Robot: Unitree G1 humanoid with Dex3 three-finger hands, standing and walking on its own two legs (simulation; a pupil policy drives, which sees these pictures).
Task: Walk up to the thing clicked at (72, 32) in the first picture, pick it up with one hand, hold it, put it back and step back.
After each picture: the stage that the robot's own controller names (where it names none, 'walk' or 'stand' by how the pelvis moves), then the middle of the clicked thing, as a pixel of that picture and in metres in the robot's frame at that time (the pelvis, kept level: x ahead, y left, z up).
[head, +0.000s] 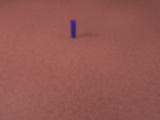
stand; (73, 29) +1.70 +0.16 -0.66
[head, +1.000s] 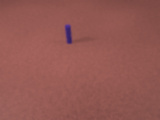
walk; (68, 34) +1.55 +0.28 -0.65
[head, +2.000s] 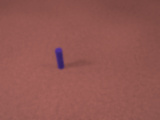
walk; (59, 59) +1.09 +0.31 -0.65
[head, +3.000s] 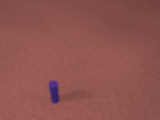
walk; (54, 92) +0.72 +0.22 -0.63
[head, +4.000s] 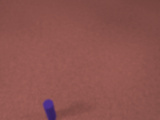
walk; (50, 111) +0.51 +0.23 -0.63
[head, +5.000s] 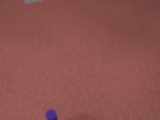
stand; out of the picture +0.47 +0.22 -0.64
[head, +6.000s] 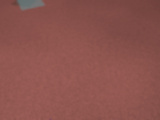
stand; out of the picture +0.42 +0.23 -0.65
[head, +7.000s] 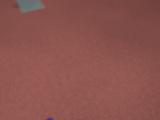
stand; out of the picture +0.45 +0.24 -0.66
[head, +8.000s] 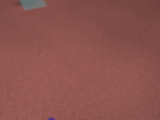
stand; out of the picture +0.44 +0.23 -0.66
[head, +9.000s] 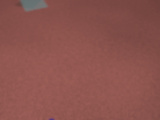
stand; out of the picture +0.44 +0.23 -0.66
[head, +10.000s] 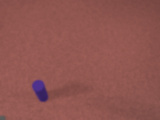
go down; (41, 92) +0.48 +0.22 -0.53
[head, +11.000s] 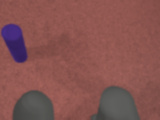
go down; (16, 46) +0.52 +0.25 -0.25
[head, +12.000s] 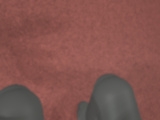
close in; out of the picture +0.52 +0.28 -0.20
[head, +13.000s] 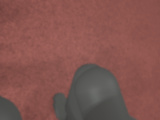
close; out of the picture +0.50 +0.32 -0.17
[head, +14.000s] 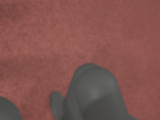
lift; out of the picture +0.48 +0.31 -0.17
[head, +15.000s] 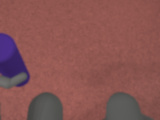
lift; (11, 66) +0.37 +0.24 -0.03
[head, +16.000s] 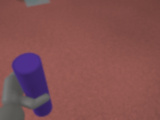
hold; (36, 89) +0.32 +0.17 +0.08
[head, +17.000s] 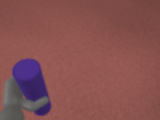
hold; (35, 91) +0.32 +0.17 +0.04
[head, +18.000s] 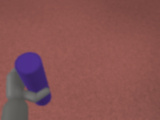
crouch; (36, 83) +0.36 +0.16 +0.00
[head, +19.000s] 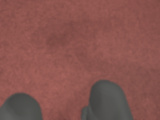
lower; out of the picture +0.52 +0.26 -0.05
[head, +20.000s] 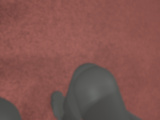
lower; out of the picture +0.48 +0.31 -0.17
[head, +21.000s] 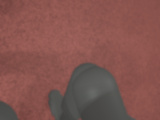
lower; out of the picture +0.49 +0.32 -0.18
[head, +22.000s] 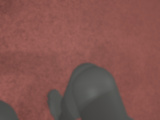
lower; out of the picture +0.49 +0.32 -0.18
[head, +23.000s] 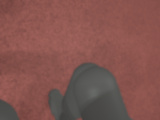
lower; out of the picture +0.49 +0.32 -0.18
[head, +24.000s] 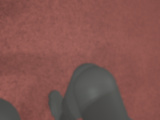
open; out of the picture +0.49 +0.30 -0.18
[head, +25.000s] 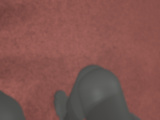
stand; out of the picture +0.49 +0.30 -0.18
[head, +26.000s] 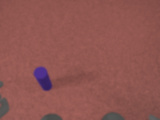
walk; (44, 80) +0.49 +0.21 -0.44
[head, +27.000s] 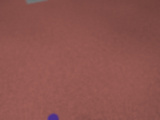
stand; out of the picture +0.44 +0.19 -0.60
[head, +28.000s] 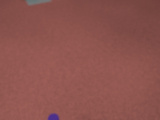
stand; out of the picture +0.45 +0.20 -0.60
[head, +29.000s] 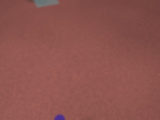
stand; out of the picture +0.46 +0.18 -0.65
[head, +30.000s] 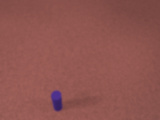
walk; (57, 101) +0.51 +0.15 -0.63
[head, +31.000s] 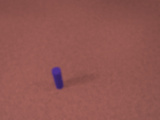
walk; (58, 79) +0.71 +0.23 -0.62
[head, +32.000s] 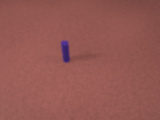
stand; (65, 52) +1.06 +0.21 -0.63
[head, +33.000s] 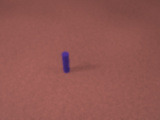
stand; (66, 62) +1.08 +0.21 -0.65
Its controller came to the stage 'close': yes
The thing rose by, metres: 0.68
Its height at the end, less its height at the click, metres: +0.00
